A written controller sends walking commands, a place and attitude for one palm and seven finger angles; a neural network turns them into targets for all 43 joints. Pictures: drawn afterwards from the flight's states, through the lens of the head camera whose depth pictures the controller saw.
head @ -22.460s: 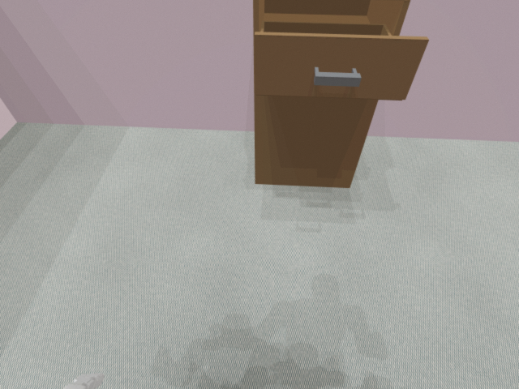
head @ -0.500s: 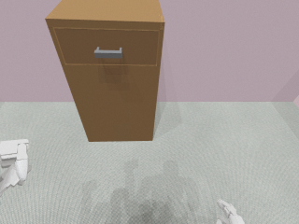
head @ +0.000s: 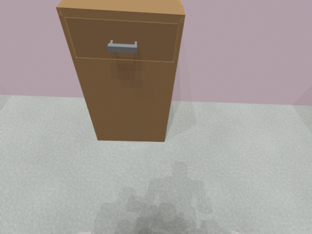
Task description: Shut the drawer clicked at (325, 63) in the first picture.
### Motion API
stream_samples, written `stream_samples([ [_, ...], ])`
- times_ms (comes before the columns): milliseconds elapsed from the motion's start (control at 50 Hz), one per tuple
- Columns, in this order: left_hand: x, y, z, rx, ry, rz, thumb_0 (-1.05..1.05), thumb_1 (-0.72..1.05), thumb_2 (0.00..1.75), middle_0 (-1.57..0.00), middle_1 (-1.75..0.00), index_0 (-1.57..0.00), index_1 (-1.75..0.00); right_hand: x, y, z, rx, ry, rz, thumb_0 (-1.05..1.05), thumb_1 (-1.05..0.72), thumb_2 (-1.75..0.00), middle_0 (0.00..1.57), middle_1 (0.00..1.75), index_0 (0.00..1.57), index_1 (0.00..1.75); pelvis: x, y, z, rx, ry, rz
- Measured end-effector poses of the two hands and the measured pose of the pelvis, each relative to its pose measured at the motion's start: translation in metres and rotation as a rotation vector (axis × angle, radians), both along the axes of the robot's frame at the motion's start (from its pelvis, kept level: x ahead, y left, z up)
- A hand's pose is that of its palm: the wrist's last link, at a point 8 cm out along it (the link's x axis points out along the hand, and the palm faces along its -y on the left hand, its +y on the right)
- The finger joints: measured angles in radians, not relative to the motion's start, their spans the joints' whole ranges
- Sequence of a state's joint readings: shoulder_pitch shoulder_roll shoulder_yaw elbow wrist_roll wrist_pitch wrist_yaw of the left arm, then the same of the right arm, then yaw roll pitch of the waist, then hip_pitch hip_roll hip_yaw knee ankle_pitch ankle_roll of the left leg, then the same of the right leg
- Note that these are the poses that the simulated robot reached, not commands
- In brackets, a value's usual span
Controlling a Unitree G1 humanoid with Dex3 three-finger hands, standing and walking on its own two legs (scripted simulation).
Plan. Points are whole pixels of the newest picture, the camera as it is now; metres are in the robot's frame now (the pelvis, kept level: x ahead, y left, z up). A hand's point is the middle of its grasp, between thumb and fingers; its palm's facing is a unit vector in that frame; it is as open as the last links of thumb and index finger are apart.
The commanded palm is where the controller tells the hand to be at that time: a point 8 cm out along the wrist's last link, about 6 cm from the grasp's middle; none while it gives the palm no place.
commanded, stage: let the arm hang, fingers relaxed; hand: left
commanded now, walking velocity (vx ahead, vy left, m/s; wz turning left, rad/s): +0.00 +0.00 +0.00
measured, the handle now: (123, 45) +0.84 +0.17 +0.05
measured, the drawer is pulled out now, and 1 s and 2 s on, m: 0.00 0.00 0.00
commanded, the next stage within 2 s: look to check the result in 0.84 s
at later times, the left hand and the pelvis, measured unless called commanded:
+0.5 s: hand out of the picture -0.05 +0.16 -0.16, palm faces +0.04 -0.98 -0.18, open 6.9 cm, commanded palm none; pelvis +0.00 +0.00 +0.01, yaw +0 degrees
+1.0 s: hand out of the picture +0.00 +0.14 -0.16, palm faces +0.04 -0.98 -0.17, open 7.4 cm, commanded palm none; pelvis +0.02 -0.02 +0.01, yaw +0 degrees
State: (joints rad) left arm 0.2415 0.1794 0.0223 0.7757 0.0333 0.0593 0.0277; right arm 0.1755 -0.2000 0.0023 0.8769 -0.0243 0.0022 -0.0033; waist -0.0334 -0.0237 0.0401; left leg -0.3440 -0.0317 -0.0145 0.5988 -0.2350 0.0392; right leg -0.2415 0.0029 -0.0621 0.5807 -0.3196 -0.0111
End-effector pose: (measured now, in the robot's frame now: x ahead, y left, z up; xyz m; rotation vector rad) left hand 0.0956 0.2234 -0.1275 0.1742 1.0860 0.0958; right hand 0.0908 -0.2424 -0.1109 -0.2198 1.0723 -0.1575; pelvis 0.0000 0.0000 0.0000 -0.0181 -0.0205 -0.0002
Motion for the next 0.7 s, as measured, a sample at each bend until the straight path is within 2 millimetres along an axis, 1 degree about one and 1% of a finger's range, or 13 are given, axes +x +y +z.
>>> stream_samples([
  [40,-0.028,0.008,-0.009,0.018,0.087,0.051,0.02,0.9,0.9,-1.1,-1.36,-1.1,-1.29,-0.021,0.003,-0.002,-0.002,0.087,-0.006,0.01,-0.91,-0.9,0.2,0.3,0.2,0.3,0.0,-0.002,0.003,-0.005,0.0,0.007],
  [80,-0.057,0.014,-0.013,0.013,0.173,0.077,0.02,0.9,0.9,-1.03,-1.29,-1.03,-1.22,-0.041,0.006,-0.005,0.002,0.169,-0.015,0.01,-0.91,-0.9,0.2,0.3,0.2,0.3,0.0,-0.003,0.006,-0.009,0.003,0.01],
  [140,-0.098,0.02,-0.012,0.018,0.296,0.105,0.02,0.9,0.9,-0.91,-1.16,-0.91,-1.09,-0.067,0.011,-0.011,0.019,0.266,-0.037,0.01,-0.91,-0.9,0.2,0.3,0.2,0.3,0.001,-0.001,0.009,-0.01,0.006,0.011],
  [180,-0.122,0.021,-0.008,0.025,0.367,0.118,0.01,0.9,0.9,-0.84,-1.06,-0.84,-1.01,-0.081,0.015,-0.014,0.033,0.312,-0.053,0.01,-0.91,-0.9,0.2,0.3,0.2,0.3,0.001,0.0,0.01,-0.009,0.005,0.01],
  [240,-0.149,0.021,-0.003,0.032,0.449,0.131,0.01,0.9,0.9,-0.72,-0.92,-0.72,-0.88,-0.098,0.022,-0.018,0.055,0.358,-0.074,0.01,-0.91,-0.9,0.2,0.3,0.2,0.3,0.002,0.002,0.012,-0.006,0.003,0.006],
  [300,-0.164,0.016,0.001,0.031,0.497,0.139,0.01,0.9,0.9,-0.6,-0.77,-0.6,-0.75,-0.11,0.028,-0.021,0.075,0.386,-0.091,0.01,-0.91,-0.9,0.2,0.3,0.2,0.3,0.003,0.004,0.013,-0.002,0.001,0.002],
  [360,-0.168,0.009,0.003,0.022,0.51,0.142,0.01,0.9,0.9,-0.49,-0.64,-0.49,-0.62,-0.117,0.033,-0.024,0.094,0.401,-0.101,0.01,-0.91,-0.9,0.2,0.3,0.2,0.3,0.004,0.004,0.013,0.003,0.0,-0.001],
  [420,-0.162,0.001,0.001,0.009,0.494,0.14,0.01,0.9,0.9,-0.38,-0.51,-0.38,-0.51,-0.119,0.038,-0.026,0.109,0.404,-0.107,0.01,-0.91,-0.9,0.2,0.3,0.2,0.3,0.004,0.003,0.013,0.006,-0.002,-0.003],
  [540,-0.136,-0.018,-0.005,-0.025,0.42,0.124,0.01,0.9,0.9,-0.26,-0.37,-0.26,-0.37,-0.118,0.043,-0.028,0.131,0.388,-0.116,0.01,-0.91,-0.9,0.2,0.3,0.2,0.3,0.005,-0.001,0.013,0.01,-0.004,-0.005],
  [660,-0.108,-0.033,-0.009,-0.049,0.351,0.103,0.01,0.9,0.9,-0.22,-0.32,-0.22,-0.32,-0.114,0.042,-0.029,0.139,0.37,-0.128,0.0,-0.91,-0.9,0.19,0.3,0.2,0.3,0.007,-0.005,0.012,0.012,-0.003,-0.008],
  [700,-0.103,-0.034,-0.009,-0.043,0.348,0.095,0.01,0.91,0.9,-0.21,-0.31,-0.21,-0.31,-0.113,0.041,-0.029,0.14,0.366,-0.133,0.0,-0.91,-0.9,0.19,0.3,0.2,0.3,0.009,-0.007,0.012,0.012,-0.002,-0.01],
])
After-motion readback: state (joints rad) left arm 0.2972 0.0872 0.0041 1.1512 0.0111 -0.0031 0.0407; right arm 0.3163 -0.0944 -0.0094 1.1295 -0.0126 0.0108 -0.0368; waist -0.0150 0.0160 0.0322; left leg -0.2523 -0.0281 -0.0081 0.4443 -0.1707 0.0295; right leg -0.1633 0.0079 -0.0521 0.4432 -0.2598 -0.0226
